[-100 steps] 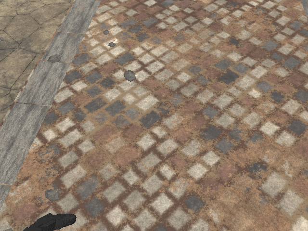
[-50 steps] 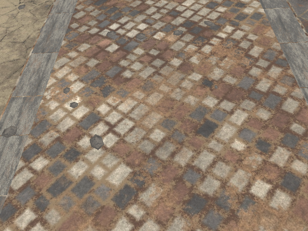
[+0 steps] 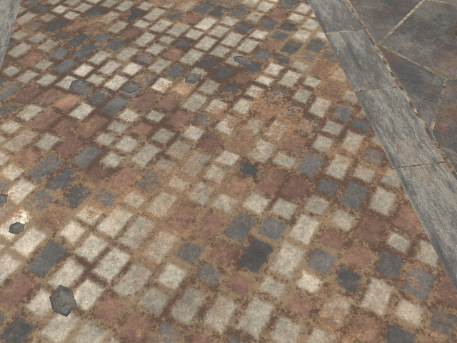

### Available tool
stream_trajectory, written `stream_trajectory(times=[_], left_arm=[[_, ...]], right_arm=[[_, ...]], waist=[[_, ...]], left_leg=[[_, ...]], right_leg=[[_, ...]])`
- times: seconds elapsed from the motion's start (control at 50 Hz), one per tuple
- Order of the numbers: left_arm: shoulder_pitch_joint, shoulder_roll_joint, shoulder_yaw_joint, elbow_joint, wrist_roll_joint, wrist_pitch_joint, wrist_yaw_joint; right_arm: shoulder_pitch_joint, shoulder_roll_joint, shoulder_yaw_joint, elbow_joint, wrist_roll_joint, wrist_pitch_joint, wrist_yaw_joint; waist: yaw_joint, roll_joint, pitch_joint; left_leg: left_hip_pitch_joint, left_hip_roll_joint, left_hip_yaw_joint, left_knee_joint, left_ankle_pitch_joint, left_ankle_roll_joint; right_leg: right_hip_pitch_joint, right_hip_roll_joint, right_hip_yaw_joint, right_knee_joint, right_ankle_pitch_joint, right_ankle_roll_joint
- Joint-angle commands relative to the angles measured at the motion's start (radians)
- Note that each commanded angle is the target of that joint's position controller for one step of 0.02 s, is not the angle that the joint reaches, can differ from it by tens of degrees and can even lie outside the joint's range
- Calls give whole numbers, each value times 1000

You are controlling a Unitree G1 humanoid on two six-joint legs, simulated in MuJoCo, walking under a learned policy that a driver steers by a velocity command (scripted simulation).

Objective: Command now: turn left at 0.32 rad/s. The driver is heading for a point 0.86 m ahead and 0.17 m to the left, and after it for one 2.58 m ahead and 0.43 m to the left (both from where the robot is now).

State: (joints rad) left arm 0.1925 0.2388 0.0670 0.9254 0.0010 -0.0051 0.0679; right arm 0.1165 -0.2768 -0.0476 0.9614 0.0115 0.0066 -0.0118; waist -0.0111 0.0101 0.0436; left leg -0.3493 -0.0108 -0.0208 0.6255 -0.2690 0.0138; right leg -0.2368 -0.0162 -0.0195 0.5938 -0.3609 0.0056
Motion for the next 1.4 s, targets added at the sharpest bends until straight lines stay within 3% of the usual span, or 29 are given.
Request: stream_trajectory(times=[0.02,0.06,0.12,0.14,0.16,0.18,0.22,0.26,0.3,0.48,0.58,0.6,0.62,0.64,0.66,0.68,0.74,0.86,0.98,1.02,1.04,1.06,1.08,1.1,1.12,1.14,1.16,1.24,1.4], left_arm=[[67,181,49,-42,-1,3,24],[-14,187,50,-76,-8,0,27],[-44,205,61,-80,-18,1,22],[-10,166,54,-93,2,0,16],[-111,115,34,-148,15,0,16],[-90,125,38,-139,4,-1,10],[-62,146,46,-114,-5,-2,9],[-64,164,55,-117,2,-9,9],[-94,144,50,-131,-4,-26,-6],[-195,135,33,-173,-21,-102,-54],[-59,139,33,-130,-20,-128,-62],[35,167,40,-111,-14,-130,-55],[135,223,48,-92,4,-128,-49],[201,301,71,-59,18,-124,-64],[147,227,54,-82,0,-129,-69],[116,177,39,-96,-9,-129,-71],[75,155,23,-112,-2,-117,-70],[164,180,22,-75,-15,-104,-61],[229,211,26,-43,-30,-82,-60],[218,223,26,-44,-30,-69,-57],[216,207,17,-51,-22,-67,-55],[225,145,-8,-87,10,-70,-56],[364,29,-37,-86,-18,-89,-60],[276,164,-3,-78,-48,-100,-61],[179,202,11,-111,-60,-105,-62],[145,186,10,-113,-49,-102,-56],[139,169,14,-111,-35,-93,-53],[158,98,10,-114,-36,-46,-55],[-95,70,-11,-223,-20,-56,-96]], right_arm=[[-48,-72,-22,-88,-2,4,4],[-39,-66,-25,-101,2,14,15],[21,-98,-46,-92,4,20,26],[36,-211,-79,-109,-2,19,16],[127,-258,-80,-102,-26,7,24],[129,-211,-59,-110,-33,-16,26],[21,-193,-59,-145,-5,-34,15],[13,-164,-53,-151,15,-26,0],[38,-153,-51,-154,12,-25,-11],[89,-191,-69,-181,12,-35,-15],[109,-116,-41,-188,5,-32,-7],[98,-69,-25,-196,1,-38,-4],[107,-1,-6,-207,4,-47,-2],[83,-49,-16,-257,27,-65,-3],[79,-137,-35,-245,29,-76,-1],[81,-152,-42,-229,21,-82,6],[41,-110,-37,-233,-1,-91,19],[-113,-22,-2,-291,-3,-95,30],[-177,-69,-9,-331,14,-100,56],[-43,-120,-36,-301,9,-101,52],[125,-168,-61,-256,9,-100,42],[319,-254,-83,-226,-8,-92,25],[337,-284,-82,-205,-15,-86,35],[306,-178,-57,-212,-11,-86,35],[232,-143,-44,-214,-5,-90,32],[161,-119,-35,-219,-10,-95,33],[112,-91,-30,-219,-17,-101,36],[68,-72,-36,-184,-24,-130,37],[138,-138,-50,-135,-19,-121,8]], waist=[[34,-153,-88],[15,-181,-70],[-28,-98,-86],[-5,148,-103],[-68,306,-147],[-54,158,-185],[-7,26,-128],[3,40,-138],[-11,98,-110],[-41,128,-54],[31,104,-75],[71,59,-95],[86,-113,-126],[79,-281,-68],[68,-191,14],[58,-156,35],[40,-122,28],[88,-116,22],[68,-130,36],[-23,-130,-53],[-105,-113,-158],[-164,41,-335],[-83,323,-485],[-120,190,-358],[-103,148,-202],[-66,75,-135],[-35,74,-84],[27,72,-26],[-41,0,55]], left_leg=[[-133,-5,30,130,20,21],[-133,13,49,167,-198,27],[111,-2,44,-70,85,63],[233,154,-262,-212,328,150],[332,349,-603,-316,522,331],[358,359,-574,-295,514,350],[289,269,-399,-278,441,266],[249,202,-368,-337,73,220],[246,177,-396,-412,-185,222],[159,156,-448,-422,-206,226],[28,98,-422,-301,-247,162],[-72,57,-373,-173,-268,125],[-220,-60,-207,122,-281,65],[-446,-84,-134,300,-358,60],[-529,-10,-158,413,-295,58],[-539,15,-149,448,-196,55],[-479,90,-74,401,-12,26],[-312,72,26,66,234,-27],[-190,39,31,-99,220,29],[39,-4,62,-138,190,74],[288,11,48,-131,198,104],[614,247,-205,-93,184,166],[823,445,-658,-255,-90,294],[711,406,-636,-324,-195,249],[569,373,-470,-343,-138,206],[431,333,-362,-372,-25,186],[334,294,-269,-405,51,175],[193,256,-67,-495,236,172],[265,238,161,-529,390,144]], right_leg=[[139,-276,224,-118,597,-180],[105,-339,244,-129,625,-203],[-37,-230,77,1,449,-88],[-197,-96,-64,259,225,15],[-395,71,-10,495,-342,59],[-409,30,115,638,-355,52],[-428,-5,116,628,-197,42],[-385,-32,115,510,-60,40],[-385,-17,102,394,14,42],[-212,33,92,-27,103,46],[96,14,50,-186,179,-8],[226,-74,136,-208,116,-43],[358,-233,372,-304,-72,-118],[373,-382,717,-411,-327,-244],[333,-379,700,-418,-394,-258],[316,-323,600,-415,-322,-226],[234,-238,399,-453,-47,-186],[139,-158,155,-472,300,-182],[229,-242,150,-417,442,-161],[232,-217,108,-237,768,-129],[138,-169,78,-41,797,-99],[-93,-98,41,303,448,-63],[-389,51,94,597,-217,-28],[-483,1,175,697,-202,-38],[-531,-42,146,694,-101,-50],[-485,-86,129,653,-11,-46],[-449,-110,129,606,46,-41],[-395,-141,135,558,149,-27],[-443,-101,42,138,468,-30]])
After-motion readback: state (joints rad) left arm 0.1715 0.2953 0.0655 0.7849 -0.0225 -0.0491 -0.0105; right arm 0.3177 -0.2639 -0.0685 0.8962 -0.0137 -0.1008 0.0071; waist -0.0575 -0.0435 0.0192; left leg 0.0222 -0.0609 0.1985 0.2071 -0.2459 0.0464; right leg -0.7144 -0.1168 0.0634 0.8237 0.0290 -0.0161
